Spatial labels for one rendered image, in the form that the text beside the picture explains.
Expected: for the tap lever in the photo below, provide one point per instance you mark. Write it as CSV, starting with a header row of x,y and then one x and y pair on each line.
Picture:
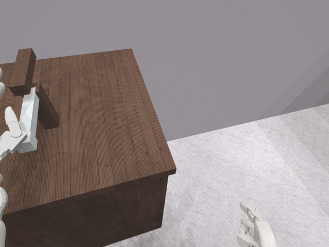
x,y
28,121

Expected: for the counter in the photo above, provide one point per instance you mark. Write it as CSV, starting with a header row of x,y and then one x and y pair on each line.
x,y
100,171

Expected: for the left robot hand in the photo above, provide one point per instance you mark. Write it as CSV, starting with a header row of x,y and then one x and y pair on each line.
x,y
10,140

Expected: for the right robot hand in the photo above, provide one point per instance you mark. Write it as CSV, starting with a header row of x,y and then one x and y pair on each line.
x,y
259,235

